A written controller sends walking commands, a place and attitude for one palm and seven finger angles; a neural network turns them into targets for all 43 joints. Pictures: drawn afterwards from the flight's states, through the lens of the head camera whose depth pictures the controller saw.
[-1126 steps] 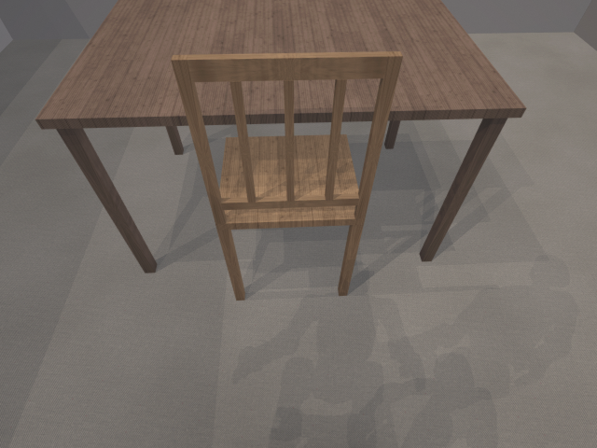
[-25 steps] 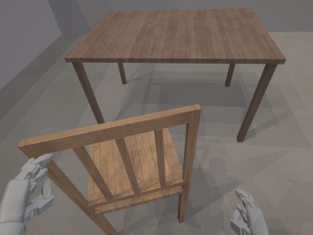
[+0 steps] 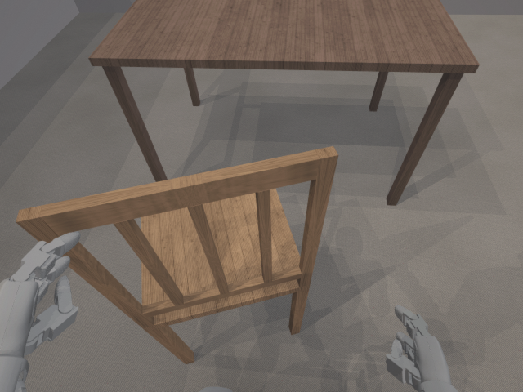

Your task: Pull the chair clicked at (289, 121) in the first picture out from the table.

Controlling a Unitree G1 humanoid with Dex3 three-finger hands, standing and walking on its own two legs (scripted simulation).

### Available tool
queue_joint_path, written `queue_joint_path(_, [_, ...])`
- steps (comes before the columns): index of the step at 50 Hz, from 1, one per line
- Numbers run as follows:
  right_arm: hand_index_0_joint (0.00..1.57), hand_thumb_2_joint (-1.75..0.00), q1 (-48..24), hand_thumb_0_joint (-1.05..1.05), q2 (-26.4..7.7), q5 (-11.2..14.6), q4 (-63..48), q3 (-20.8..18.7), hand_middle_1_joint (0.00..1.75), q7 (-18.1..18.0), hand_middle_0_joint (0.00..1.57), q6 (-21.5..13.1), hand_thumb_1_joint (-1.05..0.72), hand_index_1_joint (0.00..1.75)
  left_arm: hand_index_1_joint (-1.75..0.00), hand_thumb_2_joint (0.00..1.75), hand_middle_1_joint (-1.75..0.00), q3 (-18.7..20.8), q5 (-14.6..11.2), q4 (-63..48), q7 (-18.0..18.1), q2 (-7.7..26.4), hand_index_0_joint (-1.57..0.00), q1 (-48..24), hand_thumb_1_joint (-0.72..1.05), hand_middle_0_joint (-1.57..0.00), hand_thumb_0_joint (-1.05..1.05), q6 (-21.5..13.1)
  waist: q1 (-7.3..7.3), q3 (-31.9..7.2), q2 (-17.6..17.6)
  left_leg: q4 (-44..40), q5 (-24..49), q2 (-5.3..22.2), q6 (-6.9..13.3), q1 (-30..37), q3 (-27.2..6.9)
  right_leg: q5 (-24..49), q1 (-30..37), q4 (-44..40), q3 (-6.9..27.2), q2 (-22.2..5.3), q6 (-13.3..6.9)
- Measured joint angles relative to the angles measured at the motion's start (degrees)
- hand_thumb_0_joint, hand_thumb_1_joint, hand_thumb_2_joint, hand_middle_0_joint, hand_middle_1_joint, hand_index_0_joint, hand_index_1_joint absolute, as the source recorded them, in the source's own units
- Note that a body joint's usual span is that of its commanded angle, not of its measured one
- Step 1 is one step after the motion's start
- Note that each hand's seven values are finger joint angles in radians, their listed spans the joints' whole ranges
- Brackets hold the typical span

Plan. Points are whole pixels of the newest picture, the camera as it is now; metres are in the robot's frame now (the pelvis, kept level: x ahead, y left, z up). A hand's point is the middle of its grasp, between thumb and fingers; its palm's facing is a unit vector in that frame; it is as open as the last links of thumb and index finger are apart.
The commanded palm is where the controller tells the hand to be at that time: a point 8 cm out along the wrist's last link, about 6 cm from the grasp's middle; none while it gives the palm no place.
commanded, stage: step back with the hand held close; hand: left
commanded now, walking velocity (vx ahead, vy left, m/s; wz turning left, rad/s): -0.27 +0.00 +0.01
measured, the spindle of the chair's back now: (212, 255) +0.34 +0.15 -0.06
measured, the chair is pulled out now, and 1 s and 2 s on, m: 0.56 0.56 0.56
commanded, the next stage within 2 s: stop stepping back and stand still in 0.84 s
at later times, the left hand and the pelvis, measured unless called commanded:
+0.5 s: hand out of the picture +0.12 +0.30 +0.15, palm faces +0.41 -0.79 -0.46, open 7.4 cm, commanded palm +0.06 +0.34 +0.18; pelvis -0.08 +0.04 -0.01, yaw +1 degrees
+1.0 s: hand out of the picture +0.04 +0.30 +0.18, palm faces +0.38 -0.77 -0.52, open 7.4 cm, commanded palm -0.02 +0.34 +0.18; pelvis -0.17 +0.04 -0.01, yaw -1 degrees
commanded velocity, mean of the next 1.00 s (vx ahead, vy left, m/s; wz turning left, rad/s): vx -0.28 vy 0.00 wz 0.00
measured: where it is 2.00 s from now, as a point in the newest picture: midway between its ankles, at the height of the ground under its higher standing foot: outside the picture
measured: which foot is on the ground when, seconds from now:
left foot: down 0.00-1.00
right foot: down 0.00-0.82, up 0.84-0.98, down 1.00-1.00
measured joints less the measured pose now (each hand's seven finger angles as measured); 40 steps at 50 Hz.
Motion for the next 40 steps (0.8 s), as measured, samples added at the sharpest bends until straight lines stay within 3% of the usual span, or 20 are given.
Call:
queue_joint_path(4, [0.2,-0.9,-0.82,0.01,0.08,-0.01,-1.22,-0.5,0.3,-0.09,0.2,1.2,-0.91,0.3,-0.35,0.9,-0.34,1.28,-0.09,-3.77,0.67,1.53,-0.34,2.39,0.89,-0.26,0.01,-1.36,-1.21,1.27,-0.5,0.0,1.5,0.07,0.45,-2.52,0.25,1.64,-2.66,0.04,0.33,0.06,0.34])
queue_joint_path(9, [0.2,-0.9,-0.32,0.01,0.68,-0.26,-0.2,-1.1,0.3,-0.48,0.2,1.47,-0.91,0.3,-0.34,0.9,-0.32,6.95,-0.74,-12.21,2.47,3.84,-0.3,2.41,0.89,-0.24,0.01,-8.67,-1.51,0.34,-0.99,0.34,3.2,-0.15,0.9,-5.35,-0.26,3.16,-5.32,0.48,-0.08,-0.07,0.64])
queue_joint_path(14, [0.2,-0.9,0.28,0.01,1.38,-0.25,1.28,-1.71,0.3,-0.03,0.2,1.58,-0.91,0.3,-0.32,0.9,-0.31,12.5,-0.35,-9.61,3.22,3.07,-0.25,0.96,0.89,-0.22,0.01,-14.37,-3.25,-3.63,0.74,1.13,3.77,-0.18,1.46,-7.66,-0.47,4.57,-7.21,0.44,-0.19,-0.04,0.9])
queue_joint_path(19, [0.2,-0.9,1.7,0.01,0.67,-0.33,2.56,-2.2,0.3,-0.03,0.2,0.95,-0.91,0.3,-0.31,0.9,-0.31,10.4,-0.05,-3.28,3.37,-0.56,-0.22,0.15,0.89,-0.21,0.0,-13.88,-4.29,-6.25,1.42,5.85,-2.29,-1.57,2.69,-10.13,-0.5,4.44,-9.21,3.04,0.7,-1.01,1.63])
queue_joint_path(23, [0.2,-0.9,3.12,0.01,0.34,-0.78,3.05,-1.63,0.3,-0.71,0.2,0.33,-0.91,0.3,-0.31,0.9,-0.31,7.59,0.56,-3.15,3.24,-2.64,-0.22,-0.53,0.89,-0.21,0.01,-13.07,-4.2,-6.15,-0.06,5.33,4.21,-2.04,3.35,-10.28,-0.23,2.14,-10.55,6.21,1.21,-1.41,1.82])
queue_joint_path(27, [0.2,-0.9,4.66,0.01,1.68,-1.16,1.86,-1.05,0.3,-0.92,0.2,-1.51,-0.91,0.3,-0.31,0.9,-0.31,7.82,2.23,-5.18,2.98,-1.74,-0.22,-1.78,0.89,-0.21,0.01,-14.6,-4.82,-5.6,-0.79,4.17,5.02,-2.12,4.12,-11.88,-1.8,-1.61,-10.63,9.72,1.85,0.99,0.4])
queue_joint_path(30, [0.2,-0.9,4.55,0.01,2.63,-1.68,1.36,-0.52,0.3,-0.19,0.2,-2.94,-0.91,0.3,-0.31,0.9,-0.31,10.92,2.0,-8.08,2.87,0.69,-0.22,-0.86,0.89,-0.21,0.01,-16.95,-4.14,-5.44,-1.7,3.35,6.44,-2.38,3.71,-14.02,-1.68,0.32,-8.52,4.54,1.68,1.58,-0.4])
queue_joint_path(32, [0.2,-0.9,3.38,0.01,2.48,-2.03,2.07,-0.67,0.3,0.14,0.2,-3.4,-0.9,0.3,-0.31,0.9,-0.31,11.96,1.59,-8.75,2.72,0.97,-0.21,-0.44,0.89,-0.21,0.01,-18.14,-3.71,-4.2,-0.17,3.27,6.32,-1.69,3.46,-14.55,-2.23,3.03,-8.59,3.19,1.27,2.35,0.36])
queue_joint_path(37, [0.2,-0.9,2.15,0.01,1.97,-2.23,4.74,-1.27,0.3,0.44,0.2,-3.14,-0.9,0.3,-0.31,0.9,-0.31,11.16,0.91,-8.41,3.0,0.35,-0.21,0.9,0.89,-0.21,0.01,-18.43,-1.66,-4.64,-0.23,8.95,-3.39,-3.01,2.63,-14.2,-1.93,3.9,-9.91,3.94,3.3,1.53,1.11])
queue_joint_path(40, [0.2,-0.9,1.77,0.01,1.3,-2.13,5.54,-1.75,0.3,-0.07,0.2,-2.95,-0.9,0.3,-0.31,0.9,-0.31,9.68,1.38,-6.73,3.23,-0.89,-0.21,-2.01,0.89,-0.21,0.01,-17.62,-2.07,-5.35,-0.23,6.18,4.57,-3.35,3.66,-11.99,-2.12,3.45,-11.08,5.75,3.37,1.08,2.07])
